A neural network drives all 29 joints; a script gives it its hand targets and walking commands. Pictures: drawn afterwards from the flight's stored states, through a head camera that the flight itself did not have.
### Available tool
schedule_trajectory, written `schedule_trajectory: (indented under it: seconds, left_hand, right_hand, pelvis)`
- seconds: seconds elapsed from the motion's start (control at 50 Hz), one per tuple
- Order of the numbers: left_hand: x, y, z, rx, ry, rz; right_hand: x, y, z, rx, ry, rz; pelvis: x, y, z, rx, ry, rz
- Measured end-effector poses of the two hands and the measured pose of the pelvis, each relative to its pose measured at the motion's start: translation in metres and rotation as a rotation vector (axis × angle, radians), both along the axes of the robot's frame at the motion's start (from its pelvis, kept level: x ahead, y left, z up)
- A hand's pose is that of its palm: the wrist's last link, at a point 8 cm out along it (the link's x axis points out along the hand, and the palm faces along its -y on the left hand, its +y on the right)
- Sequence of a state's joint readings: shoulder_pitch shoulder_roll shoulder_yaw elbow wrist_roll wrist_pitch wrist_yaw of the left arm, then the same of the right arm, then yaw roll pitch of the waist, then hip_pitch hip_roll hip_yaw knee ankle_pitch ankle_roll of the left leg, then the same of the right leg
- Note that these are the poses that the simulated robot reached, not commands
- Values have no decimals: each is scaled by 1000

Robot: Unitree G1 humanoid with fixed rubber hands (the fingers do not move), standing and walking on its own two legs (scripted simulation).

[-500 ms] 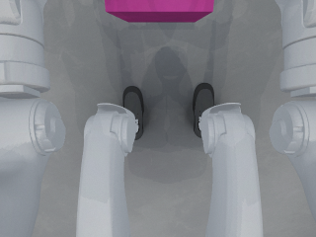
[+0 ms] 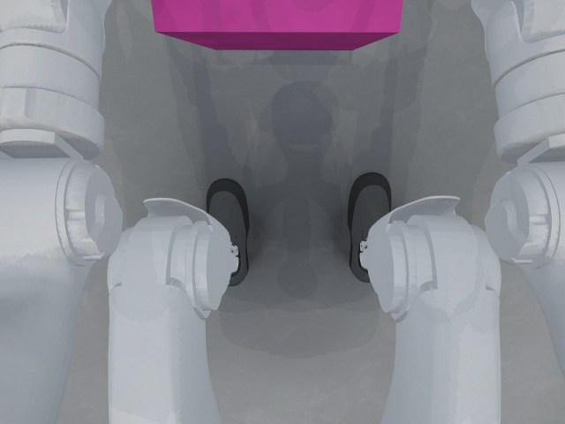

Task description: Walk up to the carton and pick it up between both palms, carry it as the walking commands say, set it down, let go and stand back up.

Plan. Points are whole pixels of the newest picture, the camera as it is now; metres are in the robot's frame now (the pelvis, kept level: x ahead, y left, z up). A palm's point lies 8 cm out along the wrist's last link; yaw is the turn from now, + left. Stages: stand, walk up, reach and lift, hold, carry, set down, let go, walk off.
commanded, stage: reach and lift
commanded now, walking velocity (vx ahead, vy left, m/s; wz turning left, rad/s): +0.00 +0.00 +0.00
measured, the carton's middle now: out of the picture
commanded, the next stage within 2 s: none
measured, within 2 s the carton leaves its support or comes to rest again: leaves its support in 1.84 s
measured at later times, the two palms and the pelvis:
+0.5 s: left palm out of the picture +0.57 +0.18 -0.22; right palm out of the picture +0.55 -0.19 -0.24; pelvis +0.00 +0.00 -0.04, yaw +0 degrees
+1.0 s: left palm out of the picture +0.56 +0.15 -0.23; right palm out of the picture +0.55 -0.16 -0.23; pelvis +0.00 +0.00 -0.04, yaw +0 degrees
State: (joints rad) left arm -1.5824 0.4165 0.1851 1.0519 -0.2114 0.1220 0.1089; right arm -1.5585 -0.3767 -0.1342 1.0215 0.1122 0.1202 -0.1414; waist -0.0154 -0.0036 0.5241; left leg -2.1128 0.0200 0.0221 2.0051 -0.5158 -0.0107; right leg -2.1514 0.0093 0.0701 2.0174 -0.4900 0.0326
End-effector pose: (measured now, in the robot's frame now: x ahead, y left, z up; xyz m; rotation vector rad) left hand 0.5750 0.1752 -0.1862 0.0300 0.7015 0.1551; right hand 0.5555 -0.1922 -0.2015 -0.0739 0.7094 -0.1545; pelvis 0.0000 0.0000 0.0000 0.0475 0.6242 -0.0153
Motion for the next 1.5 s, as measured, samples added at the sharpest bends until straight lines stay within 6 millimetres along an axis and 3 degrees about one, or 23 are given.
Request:
schedule_trajectory:
  seconds: [0.16,0.22,0.42,0.78,1.08,1.5]
  left_hand:
    - [-10,5,-40,5,45,10]
    - [-11,5,-46,-9,36,7]
    - [-7,10,-39,15,13,-16]
    - [-10,-16,-44,-23,25,-52]
    - [-10,-22,-44,-13,21,-72]
    - [-10,-24,-44,-18,39,-80]
  right_hand:
    - [-10,1,-39,-13,48,8]
    - [-8,2,-41,-26,55,14]
    - [-5,4,-32,-18,18,2]
    - [-7,9,-36,-20,33,38]
    - [3,40,-30,27,5,91]
    - [2,38,-32,120,44,16]
  pelvis:
    - [0,1,-28,-3,0,4]
    - [1,1,-34,-3,-7,5]
    - [0,4,-37,-12,-23,5]
    - [0,2,-37,-12,-22,5]
    - [0,2,-37,-12,-22,5]
    - [-1,2,-40,-13,-30,6]
